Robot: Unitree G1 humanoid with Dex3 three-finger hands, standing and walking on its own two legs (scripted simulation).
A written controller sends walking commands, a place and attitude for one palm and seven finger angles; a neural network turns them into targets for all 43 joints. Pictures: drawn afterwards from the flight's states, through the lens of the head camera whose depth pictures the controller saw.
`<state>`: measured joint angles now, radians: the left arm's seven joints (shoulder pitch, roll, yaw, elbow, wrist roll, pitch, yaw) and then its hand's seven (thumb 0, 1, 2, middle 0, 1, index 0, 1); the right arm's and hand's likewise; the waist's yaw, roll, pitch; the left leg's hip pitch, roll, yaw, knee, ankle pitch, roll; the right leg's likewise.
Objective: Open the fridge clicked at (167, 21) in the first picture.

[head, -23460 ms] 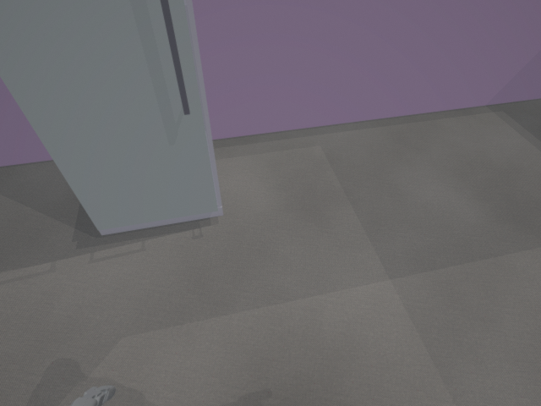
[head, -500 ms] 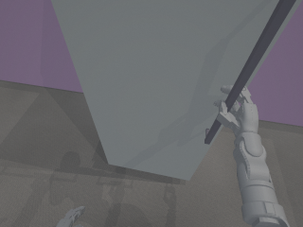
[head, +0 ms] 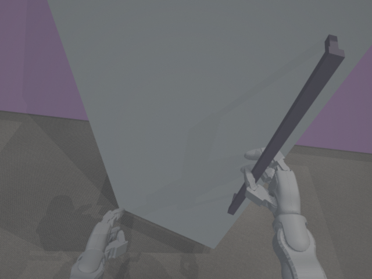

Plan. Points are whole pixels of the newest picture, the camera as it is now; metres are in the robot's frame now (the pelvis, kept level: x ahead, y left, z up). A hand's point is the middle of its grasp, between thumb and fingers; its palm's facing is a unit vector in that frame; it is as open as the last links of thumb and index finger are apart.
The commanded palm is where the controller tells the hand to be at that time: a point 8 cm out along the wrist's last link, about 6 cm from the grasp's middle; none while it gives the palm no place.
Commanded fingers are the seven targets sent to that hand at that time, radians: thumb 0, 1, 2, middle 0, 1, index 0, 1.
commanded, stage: walk backward, drawing the door open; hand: right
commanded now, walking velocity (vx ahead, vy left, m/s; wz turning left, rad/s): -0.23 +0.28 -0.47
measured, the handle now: (263, 157) +0.35 -0.11 +0.11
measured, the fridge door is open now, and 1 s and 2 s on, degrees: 17 52 79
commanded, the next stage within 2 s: stop walking and hold the door back in 1.72 s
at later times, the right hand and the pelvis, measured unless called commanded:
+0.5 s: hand (206, 252) +0.16 -0.01 +0.08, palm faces +0.11 +0.98 -0.17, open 6.1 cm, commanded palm +0.13 -0.05 +0.08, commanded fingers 0.00 -0.90 -0.90 0.45 1.40 0.45 1.40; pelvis -0.10 +0.11 -0.02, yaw -18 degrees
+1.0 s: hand out of the picture +0.08 +0.11 +0.08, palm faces +0.45 +0.88 -0.18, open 6.1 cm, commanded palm +0.03 +0.08 +0.08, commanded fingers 0.00 -0.90 -0.90 0.45 1.40 0.45 1.40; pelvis -0.10 +0.32 -0.02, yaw -43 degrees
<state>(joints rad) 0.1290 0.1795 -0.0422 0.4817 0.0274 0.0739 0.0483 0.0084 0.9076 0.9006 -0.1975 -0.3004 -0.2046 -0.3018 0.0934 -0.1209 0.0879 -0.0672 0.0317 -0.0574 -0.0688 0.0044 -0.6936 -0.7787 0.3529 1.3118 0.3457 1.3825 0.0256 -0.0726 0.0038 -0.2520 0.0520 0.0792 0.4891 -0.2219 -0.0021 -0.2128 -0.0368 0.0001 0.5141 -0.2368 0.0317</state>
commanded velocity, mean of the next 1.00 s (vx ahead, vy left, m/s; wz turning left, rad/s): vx -0.16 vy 0.40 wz -0.73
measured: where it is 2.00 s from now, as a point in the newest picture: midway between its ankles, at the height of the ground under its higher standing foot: outside the picture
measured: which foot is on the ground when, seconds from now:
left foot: down 0.00-0.64, up 0.66-0.90, down 0.92-1.00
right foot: down 0.00-0.40, up 0.42-0.62, down 0.64-0.94, up 0.96-1.00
